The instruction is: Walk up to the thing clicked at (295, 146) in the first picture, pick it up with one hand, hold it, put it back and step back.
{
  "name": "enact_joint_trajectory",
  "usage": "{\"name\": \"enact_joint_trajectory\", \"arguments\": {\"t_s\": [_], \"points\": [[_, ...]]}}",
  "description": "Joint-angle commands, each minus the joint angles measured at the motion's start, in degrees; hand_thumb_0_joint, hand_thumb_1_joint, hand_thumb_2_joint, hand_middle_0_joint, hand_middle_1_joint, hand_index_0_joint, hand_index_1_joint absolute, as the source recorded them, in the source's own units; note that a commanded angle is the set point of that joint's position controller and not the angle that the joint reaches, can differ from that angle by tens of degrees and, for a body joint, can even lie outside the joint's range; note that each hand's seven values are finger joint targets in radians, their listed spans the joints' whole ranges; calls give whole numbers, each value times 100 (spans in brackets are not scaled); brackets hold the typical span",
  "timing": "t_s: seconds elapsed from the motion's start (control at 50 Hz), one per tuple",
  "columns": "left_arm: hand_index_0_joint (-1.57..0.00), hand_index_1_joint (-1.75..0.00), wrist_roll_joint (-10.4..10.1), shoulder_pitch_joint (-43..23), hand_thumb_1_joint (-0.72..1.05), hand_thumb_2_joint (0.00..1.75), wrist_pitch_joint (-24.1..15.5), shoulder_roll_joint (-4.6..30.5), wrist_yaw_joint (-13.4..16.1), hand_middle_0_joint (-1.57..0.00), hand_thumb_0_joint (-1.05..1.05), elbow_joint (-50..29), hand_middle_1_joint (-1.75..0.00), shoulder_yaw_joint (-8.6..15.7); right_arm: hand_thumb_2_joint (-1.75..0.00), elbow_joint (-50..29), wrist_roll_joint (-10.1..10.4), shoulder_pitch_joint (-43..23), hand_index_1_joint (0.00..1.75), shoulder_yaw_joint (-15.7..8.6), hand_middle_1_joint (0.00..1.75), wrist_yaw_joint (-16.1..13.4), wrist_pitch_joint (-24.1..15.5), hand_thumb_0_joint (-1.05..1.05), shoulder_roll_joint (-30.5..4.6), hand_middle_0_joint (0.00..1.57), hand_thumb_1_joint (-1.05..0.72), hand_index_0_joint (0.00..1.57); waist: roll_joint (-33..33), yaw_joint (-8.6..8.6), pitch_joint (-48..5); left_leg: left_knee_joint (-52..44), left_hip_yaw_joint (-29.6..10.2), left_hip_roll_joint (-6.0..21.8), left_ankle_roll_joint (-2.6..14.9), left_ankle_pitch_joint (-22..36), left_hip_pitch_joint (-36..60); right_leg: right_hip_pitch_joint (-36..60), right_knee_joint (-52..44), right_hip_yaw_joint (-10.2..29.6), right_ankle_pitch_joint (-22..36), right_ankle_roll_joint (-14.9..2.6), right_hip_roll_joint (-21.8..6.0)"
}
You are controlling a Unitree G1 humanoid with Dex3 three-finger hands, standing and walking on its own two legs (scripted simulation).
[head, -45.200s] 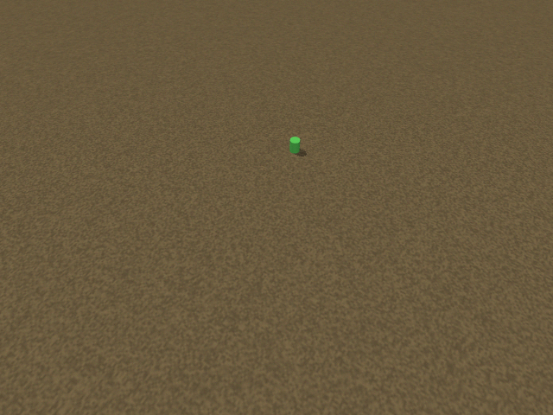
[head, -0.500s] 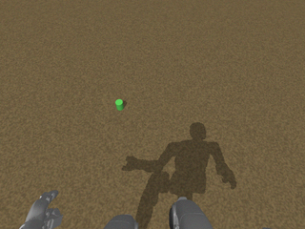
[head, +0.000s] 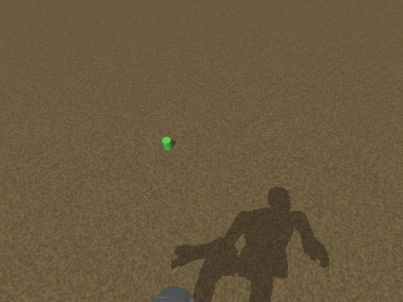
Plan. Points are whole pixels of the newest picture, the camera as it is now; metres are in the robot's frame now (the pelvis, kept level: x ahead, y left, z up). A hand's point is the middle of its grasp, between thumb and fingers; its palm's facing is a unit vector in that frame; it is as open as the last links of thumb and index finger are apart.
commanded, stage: step back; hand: left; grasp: from above
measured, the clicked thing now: (167, 143) +1.08 +0.31 -0.72
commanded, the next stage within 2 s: stand in 0.92 s
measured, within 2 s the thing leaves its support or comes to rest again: neither
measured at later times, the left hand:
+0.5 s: hand out of the picture +0.09 +0.25 -0.13, palm faces +0.05 -0.92 -0.38, open 7.4 cm
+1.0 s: hand (89, 301) +0.14 +0.27 -0.14, palm faces +0.03 -0.94 -0.35, open 7.4 cm
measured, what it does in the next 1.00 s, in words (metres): steps on the spot: left foot, then right foot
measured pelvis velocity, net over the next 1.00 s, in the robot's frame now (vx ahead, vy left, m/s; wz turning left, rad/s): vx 0.05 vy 0.01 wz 0.03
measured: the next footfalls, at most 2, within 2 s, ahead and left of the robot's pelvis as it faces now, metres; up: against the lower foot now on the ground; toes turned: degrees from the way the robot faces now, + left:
left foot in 0.08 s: +0.04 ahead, +0.13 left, +0.00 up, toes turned -1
right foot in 0.34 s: +0.09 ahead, -0.12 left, +0.00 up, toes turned +0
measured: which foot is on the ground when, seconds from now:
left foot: up 0.00-0.06, down 0.08-0.38, up 0.40-0.64, down 0.66-1.00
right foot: down 0.00-0.10, up 0.12-0.32, down 0.34-1.00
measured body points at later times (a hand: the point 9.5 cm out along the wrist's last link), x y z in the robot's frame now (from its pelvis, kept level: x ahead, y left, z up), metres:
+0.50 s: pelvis +0.02 -0.02 +0.00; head +0.04 -0.03 +0.45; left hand +0.09 +0.30 -0.11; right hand +0.09 -0.33 -0.13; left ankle +0.01 +0.12 -0.69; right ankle +0.05 -0.12 -0.73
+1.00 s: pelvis +0.05 +0.01 +0.01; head +0.07 +0.02 +0.46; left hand +0.13 +0.32 -0.11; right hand +0.19 -0.27 -0.11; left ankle +0.07 +0.13 -0.73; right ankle +0.05 -0.12 -0.73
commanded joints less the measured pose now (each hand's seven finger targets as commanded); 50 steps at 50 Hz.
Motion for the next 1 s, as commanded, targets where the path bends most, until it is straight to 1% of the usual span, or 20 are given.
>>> {"name": "enact_joint_trajectory", "arguments": {"t_s": [0.0, 0.04, 0.06, 0.08, 0.1, 0.14, 0.18, 0.26, 0.32, 0.34, 0.36, 0.38, 0.48, 0.58, 0.62, 0.64, 0.66, 0.68, 0.78, 0.98], "points": [[-20, -30, -3, -472, 90, 90, -204, 1754, 77, -20, 0, -485, -30, 453, -90, -366, -64, -420, 30, -233, 30, 24, -345, 0, -880, 20, -90, 20, -1337, 116, 91, -1844, 410, 215, 49, -537, 363, -215, -1819, 1613, -1936, -887, -1295], [-20, -30, -24, -467, 90, 90, -112, 1515, 48, -20, 0, -463, -30, 304, -90, -52, -53, 117, 30, -314, 30, -7, -437, 0, -855, 20, -90, 20, -791, -186, -159, -3138, 508, 29, 223, 343, 1655, -564, -997, 917, -1220, -593, -843], [-20, -30, -44, -287, 90, 90, -86, 1202, 42, -20, 0, -470, -30, 198, -90, 26, -113, 381, 30, -407, 30, -47, -486, 0, -1063, 20, -90, 20, -5, -293, -309, -3446, -608, 591, 393, -123, 2477, -1450, -3, 529, -1069, -363, -509], [-20, -30, -174, -669, 90, 90, -109, 996, 37, -20, 0, -569, -30, 137, -90, -11, -140, 435, 30, -481, 30, -60, -506, 0, -1651, 20, -90, 20, 1088, -444, -239, -4194, -2987, 1948, 1052, -2296, 2041, -2254, 1024, -234, -1254, -11, 183], [-20, -30, -107, -993, 90, 90, -133, 1528, 73, -20, 0, -534, -30, 316, -90, -94, -83, 344, 30, -538, 30, -37, -527, 0, -1860, 20, -90, 20, 539, -517, 247, -4419, -3383, 2331, 1573, -2656, 1076, -1909, 1557, 377, -1260, -32, -102], [-20, -30, -184, -559, 90, 90, -172, 1367, 9, -20, 0, -370, -30, 276, -90, -161, -91, -75, 30, -346, 30, -74, -607, 0, -1299, 20, -90, 20, 123, -148, 94, -3932, -2117, 1714, 1236, -1000, 1516, -1800, 1558, 480, -626, -23, -233], [-20, -30, -153, -395, 90, 90, -214, 1376, -30, -20, 0, -236, -30, 286, -90, -137, -79, -31, 30, -369, 30, -77, -614, 0, -1316, 20, -90, 20, 597, -174, -55, -3735, -1520, 1552, 1152, -476, 1281, -1284, 1162, 198, -564, -15, -244], [-20, -30, -128, -503, 90, 90, -228, 1262, -72, -20, 0, -201, -30, 310, -90, -194, -100, -46, 30, -373, 30, -38, -513, 0, -1299, 20, -90, 20, 853, -273, -31, -3553, -1068, 1378, 1080, -448, 678, -445, 272, -226, -486, 13, 79], [-20, -30, -109, 35, 90, 90, -300, 1182, 30, -20, 0, 101, -30, 339, -90, -266, -3, -294, 30, -193, 30, -51, -384, 0, -868, 20, -90, 20, 295, 162, -191, -2420, -473, 987, 664, -162, -294, 1229, -1128, -188, 246, -48, 219], [-20, -30, -37, 203, 90, 90, -354, 1436, 84, -20, 0, 123, -30, 402, -90, -346, 41, -220, 30, -66, 30, -70, -385, 0, -490, 20, -90, 20, -646, 241, -287, -1312, -168, 480, 384, -79, -909, 1624, -1702, 1240, -316, -224, -571], [-20, -30, -43, 200, 90, 90, -384, 1985, 108, -20, 0, 70, -30, 495, -90, -378, 30, -273, 30, -55, 30, -127, -366, 0, -467, 20, -90, 20, -1388, 296, -246, -316, 64, -126, 245, -883, -1211, 1113, -2525, 3041, -1728, -795, -1809], [-20, -30, -52, -182, 90, 90, -388, 2089, 87, -20, 0, -87, -30, 517, -90, -254, -22, -196, 30, -205, 30, -187, -356, 0, -924, 20, -90, 20, -886, 167, 115, 178, -257, 217, 194, -940, -877, 321, -2523, 3402, -2014, -1232, -2258], [-20, -30, -133, -614, 90, 90, -483, 1546, 112, -20, 0, -133, -30, 351, -90, 139, -6, 188, 30, -147, 30, -110, -412, 0, -768, 20, -90, 20, -825, -68, -212, -402, -77, 457, 150, -84, -157, 396, -1785, 1348, 1120, -871, -1448], [-20, -30, -222, -783, 90, 90, -368, 1455, 141, -20, 0, -148, -30, 211, -90, 244, -3, -53, 30, -108, 30, -121, -392, 0, -571, 20, -90, 20, -979, -167, -468, -1979, 689, 372, 141, 840, 975, 148, -936, 528, 3163, -619, -1132], [-20, -30, -246, -827, 90, 90, -304, 1309, 153, -20, 0, -188, -30, 127, -90, 350, -19, -14, 30, -148, 30, -161, -421, 0, -664, 20, -90, 20, -590, -249, -620, -2639, 402, 531, 235, 2193, 1591, -76, -563, 451, 2903, -328, -944], [-20, -30, -276, -745, 90, 90, -285, 1140, 159, -20, 0, -220, -30, 87, -90, 341, -51, -84, 30, -190, 30, -188, -447, 0, -902, 20, -90, 20, -66, -180, -883, -2672, -158, 1095, 421, 3047, 1742, -89, -319, 275, 2433, -152, -691], [-20, -30, -356, -575, 90, 90, -236, 1136, 161, -20, 0, -111, -30, 67, -90, 191, 17, -628, 30, -177, 30, -162, -443, 0, -1163, 20, -90, 20, 348, 28, -939, -2712, -781, 1547, 844, 2817, 1206, 118, -119, 51, 1029, 28, -168], [-20, -30, -321, -712, 90, 90, -218, 1163, 182, -20, 0, 14, -30, 95, -90, 212, 39, -775, 30, -171, 30, -147, -426, 0, -1172, 20, -90, 20, 354, -22, -845, -2765, -831, 1706, 1012, 2668, 823, 508, -171, 9, 405, 10, -96], [-20, -30, -264, -849, 90, 90, -291, 1352, 150, -20, 0, 246, -30, 103, -90, 427, 51, -1052, 30, -28, 30, -148, -392, 0, -852, 20, -90, 20, 172, -84, -821, -2557, -19, 1008, 374, 2472, 1009, 678, -949, 425, 1831, -164, -578], [-20, -30, -276, -1171, 90, 90, -295, 1080, 93, -20, 0, 679, -30, -133, -90, 705, 101, -1289, 30, 73, 30, -70, -471, 0, -758, 20, -90, 20, -75, -171, -759, -3337, -20, 1110, 279, 2703, 1800, 859, -1777, 332, 1736, 5, -595]]}}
